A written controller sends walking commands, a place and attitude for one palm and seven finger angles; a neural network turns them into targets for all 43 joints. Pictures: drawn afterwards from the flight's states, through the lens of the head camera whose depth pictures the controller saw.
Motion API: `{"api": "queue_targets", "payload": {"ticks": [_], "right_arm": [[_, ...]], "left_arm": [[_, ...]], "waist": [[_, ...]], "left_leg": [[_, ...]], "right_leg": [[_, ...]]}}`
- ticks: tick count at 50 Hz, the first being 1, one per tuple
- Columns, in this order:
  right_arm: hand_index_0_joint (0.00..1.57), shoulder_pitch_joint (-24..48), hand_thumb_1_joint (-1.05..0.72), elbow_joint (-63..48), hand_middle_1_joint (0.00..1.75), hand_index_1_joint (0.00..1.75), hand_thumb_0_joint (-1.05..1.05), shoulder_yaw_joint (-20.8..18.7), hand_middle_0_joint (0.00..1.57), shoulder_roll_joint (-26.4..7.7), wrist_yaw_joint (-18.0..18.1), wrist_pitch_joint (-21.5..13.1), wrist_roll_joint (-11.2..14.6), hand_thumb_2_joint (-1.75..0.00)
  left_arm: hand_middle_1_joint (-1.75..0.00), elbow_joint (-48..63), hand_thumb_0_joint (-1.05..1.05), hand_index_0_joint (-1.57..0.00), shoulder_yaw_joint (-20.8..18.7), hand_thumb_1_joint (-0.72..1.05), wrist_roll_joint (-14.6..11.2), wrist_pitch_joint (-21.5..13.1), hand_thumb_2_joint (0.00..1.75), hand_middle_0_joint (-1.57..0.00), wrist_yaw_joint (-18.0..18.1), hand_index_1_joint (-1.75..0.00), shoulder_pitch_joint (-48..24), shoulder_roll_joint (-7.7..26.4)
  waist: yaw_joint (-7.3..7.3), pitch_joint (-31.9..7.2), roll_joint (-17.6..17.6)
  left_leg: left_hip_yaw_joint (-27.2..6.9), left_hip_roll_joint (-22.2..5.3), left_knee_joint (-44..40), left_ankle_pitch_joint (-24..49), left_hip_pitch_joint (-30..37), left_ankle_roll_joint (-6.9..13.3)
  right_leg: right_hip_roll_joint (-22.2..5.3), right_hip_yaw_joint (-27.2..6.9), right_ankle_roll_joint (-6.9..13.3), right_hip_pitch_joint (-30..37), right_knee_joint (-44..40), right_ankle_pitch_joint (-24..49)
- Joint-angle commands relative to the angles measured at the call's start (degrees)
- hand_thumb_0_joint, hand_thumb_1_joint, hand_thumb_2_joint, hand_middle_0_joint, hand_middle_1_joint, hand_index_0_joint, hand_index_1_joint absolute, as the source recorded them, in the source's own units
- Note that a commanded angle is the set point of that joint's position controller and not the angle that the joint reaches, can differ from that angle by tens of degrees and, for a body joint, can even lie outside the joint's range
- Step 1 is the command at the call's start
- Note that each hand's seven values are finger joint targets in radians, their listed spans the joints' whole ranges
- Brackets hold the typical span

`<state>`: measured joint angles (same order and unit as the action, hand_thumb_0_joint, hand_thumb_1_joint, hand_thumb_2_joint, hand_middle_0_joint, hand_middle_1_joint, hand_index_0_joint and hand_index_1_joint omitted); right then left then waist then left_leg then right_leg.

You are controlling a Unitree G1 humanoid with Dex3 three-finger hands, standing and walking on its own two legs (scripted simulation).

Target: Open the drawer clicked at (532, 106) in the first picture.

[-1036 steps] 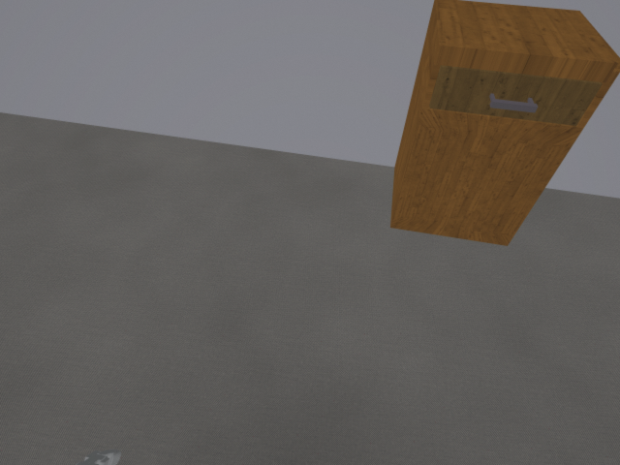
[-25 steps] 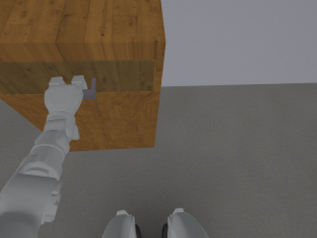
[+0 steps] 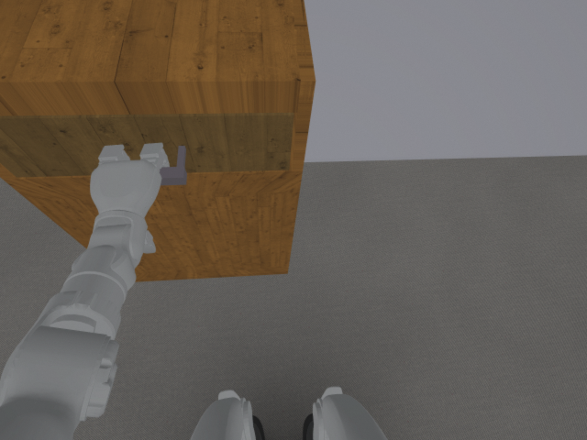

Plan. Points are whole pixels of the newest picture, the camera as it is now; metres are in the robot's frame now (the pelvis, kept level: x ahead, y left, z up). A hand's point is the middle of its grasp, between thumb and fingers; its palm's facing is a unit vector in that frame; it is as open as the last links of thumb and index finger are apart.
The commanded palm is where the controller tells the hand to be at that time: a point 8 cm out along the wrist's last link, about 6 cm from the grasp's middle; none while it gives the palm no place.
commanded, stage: close the thumb around the handle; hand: left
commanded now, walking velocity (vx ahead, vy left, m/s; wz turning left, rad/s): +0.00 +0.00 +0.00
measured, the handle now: (142, 165) +0.52 +0.21 -0.02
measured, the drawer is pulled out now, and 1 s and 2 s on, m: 0.00 0.02 0.14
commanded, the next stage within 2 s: pull the drawer open in 0.52 s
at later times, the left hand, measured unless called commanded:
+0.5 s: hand (140, 206) +0.46 +0.21 -0.04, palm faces -0.06 -0.04 -1.00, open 5.8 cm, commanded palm +0.44 +0.20 +0.01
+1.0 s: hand (138, 220) +0.43 +0.21 -0.04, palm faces -0.07 -0.06 -1.00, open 5.9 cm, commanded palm +0.40 +0.20 +0.01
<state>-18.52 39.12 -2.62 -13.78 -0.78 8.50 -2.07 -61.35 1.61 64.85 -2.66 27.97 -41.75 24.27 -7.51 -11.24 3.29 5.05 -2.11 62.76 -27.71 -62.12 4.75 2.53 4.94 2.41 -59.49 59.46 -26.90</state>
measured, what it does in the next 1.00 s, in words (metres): stands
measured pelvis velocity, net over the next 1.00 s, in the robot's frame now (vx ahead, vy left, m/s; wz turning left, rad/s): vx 0.03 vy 0.00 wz -0.01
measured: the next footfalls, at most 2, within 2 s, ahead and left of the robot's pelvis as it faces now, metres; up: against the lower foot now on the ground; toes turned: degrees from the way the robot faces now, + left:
none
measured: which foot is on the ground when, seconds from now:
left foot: down 0.00-1.00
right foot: down 0.00-1.00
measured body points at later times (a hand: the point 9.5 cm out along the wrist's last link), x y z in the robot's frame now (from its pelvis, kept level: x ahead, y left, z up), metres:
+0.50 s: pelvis +0.00 +0.00 +0.00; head +0.13 +0.01 +0.44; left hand +0.46 +0.21 +0.02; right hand +0.03 -0.27 -0.13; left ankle +0.01 +0.07 -0.65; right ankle +0.00 -0.10 -0.65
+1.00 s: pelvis +0.03 +0.00 +0.02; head +0.14 +0.00 +0.45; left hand +0.43 +0.21 +0.02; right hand +0.06 -0.27 -0.12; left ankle +0.01 +0.07 -0.65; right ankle +0.00 -0.10 -0.65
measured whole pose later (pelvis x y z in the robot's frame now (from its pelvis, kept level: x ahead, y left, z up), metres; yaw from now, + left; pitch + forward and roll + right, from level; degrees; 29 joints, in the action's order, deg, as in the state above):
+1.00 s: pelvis +0.03 +0.00 +0.02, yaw -1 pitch +25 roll -2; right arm -17.4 38.2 -3.6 -13.4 -1.6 10.4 -1.8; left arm -49.8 1.4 64.0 -3.2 29.2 -27.7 21.6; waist -4.9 -11.5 2.9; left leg 6.2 -2.1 57.9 -28.3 -54.5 4.3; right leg 3.2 3.2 2.4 -52.7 55.1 -27.2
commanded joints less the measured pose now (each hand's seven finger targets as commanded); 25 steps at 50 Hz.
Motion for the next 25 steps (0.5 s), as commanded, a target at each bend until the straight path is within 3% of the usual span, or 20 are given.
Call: {"api": "queue_targets", "payload": {"ticks": [1,3,4,6,8,10,13,14,16,18,22,25], "right_arm": [[0.20,-8.3,-0.90,-2.7,0.30,0.30,0.00,-3.5,0.20,-9.9,0.9,-0.3,-0.3,-0.90],[0.20,-7.9,-0.90,-2.6,0.30,0.30,0.00,-3.4,0.20,-9.7,0.8,-0.3,-0.3,-0.90],[0.20,-8.1,-0.90,-2.5,0.30,0.30,0.00,-3.4,0.20,-9.9,0.9,-0.3,-0.3,-0.90],[0.20,-7.9,-0.90,-2.8,0.30,0.30,0.00,-3.3,0.20,-9.7,0.9,-0.4,-0.3,-0.90],[0.20,-7.7,-0.90,-3.0,0.30,0.30,0.00,-3.3,0.20,-9.7,0.9,-0.2,-0.2,-0.90],[0.20,-7.7,-0.90,-3.2,0.30,0.30,0.00,-3.4,0.20,-9.4,0.8,-0.1,-0.2,-0.90],[0.20,-7.4,-0.90,-3.1,0.30,0.30,0.00,-3.3,0.20,-9.5,0.7,-0.1,-0.3,-0.90],[0.20,-7.5,-0.90,-3.0,0.30,0.30,0.00,-3.4,0.20,-9.4,0.7,-0.2,-0.3,-0.90],[0.20,-7.6,-0.90,-3.0,0.30,0.30,0.00,-3.5,0.20,-9.6,0.6,0.0,-0.4,-0.90],[0.20,-7.4,-0.90,-3.2,0.30,0.30,0.00,-3.6,0.20,-9.4,0.6,0.0,-0.4,-0.90],[0.20,-7.3,-0.90,-3.1,0.30,0.30,0.00,-3.7,0.20,-9.2,0.3,0.2,-0.4,-0.90],[0.20,-7.4,-0.90,-2.9,0.30,0.30,0.00,-3.7,0.20,-9.4,0.5,0.2,-0.3,-0.90]], "left_arm": [[-1.26,9.1,0.00,-0.34,-2.5,0.06,-0.4,-0.2,0.54,-0.34,1.9,-1.26,-18.0,10.1],[-1.27,8.5,0.00,-0.35,-1.4,0.17,-0.5,-0.1,0.59,-0.35,2.0,-1.27,-18.1,8.8],[-1.28,8.4,0.00,-0.35,-2.6,0.23,-0.5,-0.1,0.61,-0.35,2.0,-1.28,-18.3,10.3],[-1.29,8.9,0.00,-0.36,-1.8,0.34,-0.5,-0.2,0.66,-0.36,2.0,-1.29,-17.9,9.3],[-1.30,9.2,0.00,-0.37,-3.0,0.45,-0.3,-0.4,0.71,-0.37,2.0,-1.30,-16.3,10.7],[-1.31,9.1,0.00,-0.38,-1.5,0.56,-0.4,-0.4,0.76,-0.38,2.1,-1.31,-16.1,8.4],[-1.33,8.8,0.00,-0.39,-2.0,0.73,-0.3,-0.4,0.83,-0.39,2.5,-1.33,-16.4,9.2],[-1.34,9.7,0.00,-0.39,-1.4,0.79,-0.5,-0.5,0.85,-0.39,2.3,-1.34,-17.6,8.4],[-1.35,9.3,0.00,-0.40,-2.2,0.90,-0.3,-0.4,0.90,-0.40,2.4,-1.35,-15.9,8.8],[-1.35,10.9,0.00,-0.40,-2.1,0.90,-0.3,-0.5,0.90,-0.40,2.5,-1.35,-15.8,8.6],[-1.35,10.4,0.00,-0.40,-0.2,0.90,-0.3,-0.3,0.90,-0.40,2.4,-1.35,-15.8,6.0],[-1.35,11.0,0.00,-0.40,-1.8,0.90,-0.5,-0.5,0.90,-0.40,2.2,-1.35,-15.9,8.5]], "waist": [[0.19,-25.8,2.9],[-0.26,-24.3,2.5],[-0.03,-24.2,1.5],[0.20,-24.7,2.4],[0.92,-24.9,2.5],[0.50,-25.2,2.2],[0.36,-23.8,1.2],[0.20,-24.3,2.7],[0.67,-25.0,2.5],[1.09,-25.9,3.3],[0.37,-25.4,2.5],[0.78,-26.4,2.6]], "left_leg": [[-8.2,0.5,-6.0,28.8,28.0,-2.4],[-7.8,0.7,-6.2,26.9,26.5,-2.2],[-8.1,0.7,-6.2,27.3,26.3,-2.2],[-7.7,0.8,-6.4,26.7,26.4,-2.1],[-7.4,1.0,-6.4,27.2,26.3,-2.2],[-7.8,0.9,-6.3,28.0,26.7,-2.2],[-7.5,1.0,-6.2,26.6,25.4,-2.1],[-7.8,0.9,-6.3,27.7,26.5,-2.2],[-8.0,0.7,-6.2,29.1,27.8,-2.4],[-7.7,0.7,-6.2,29.9,28.2,-2.5],[-8.3,0.5,-6.2,30.2,28.8,-2.6],[-7.7,0.8,-6.1,29.9,28.0,-2.3]], "right_leg": [[1.8,-2.5,0.1,7.1,-6.3,19.0],[1.8,-2.6,0.1,7.4,-6.9,18.4],[1.7,-2.7,0.1,7.8,-6.7,18.7],[1.8,-2.8,0.1,8.1,-6.8,18.5],[1.8,-2.9,0.3,9.1,-6.8,19.2],[1.8,-2.8,0.1,8.6,-6.6,19.6],[1.8,-2.9,0.2,8.8,-6.9,19.0],[1.8,-2.8,0.2,8.4,-6.7,19.6],[1.9,-2.6,0.3,8.0,-6.4,19.8],[1.8,-2.7,0.3,8.8,-6.4,20.6],[1.9,-2.5,0.1,7.7,-6.5,20.0],[1.8,-3.0,0.1,9.6,-6.4,21.6]]}}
